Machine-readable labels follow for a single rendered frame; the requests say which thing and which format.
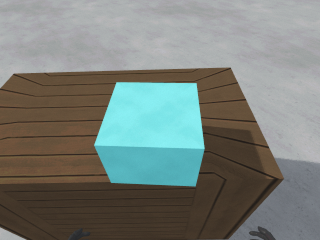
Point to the pedestal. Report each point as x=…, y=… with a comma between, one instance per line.
x=53, y=182

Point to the robot left hand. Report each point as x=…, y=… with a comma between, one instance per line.
x=79, y=234

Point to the robot right hand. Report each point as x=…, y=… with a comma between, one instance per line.
x=263, y=234

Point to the carton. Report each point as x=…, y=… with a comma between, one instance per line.
x=152, y=134

